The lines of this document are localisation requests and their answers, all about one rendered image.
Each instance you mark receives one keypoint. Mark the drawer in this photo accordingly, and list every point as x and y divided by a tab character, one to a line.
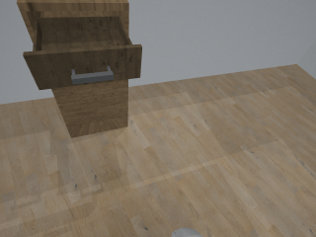
85	44

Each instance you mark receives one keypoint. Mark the handle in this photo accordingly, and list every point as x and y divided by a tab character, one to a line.
92	77

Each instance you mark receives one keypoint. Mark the right robot thigh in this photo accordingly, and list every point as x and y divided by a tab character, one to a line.
185	232

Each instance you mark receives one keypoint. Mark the cabinet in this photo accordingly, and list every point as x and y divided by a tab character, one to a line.
89	108

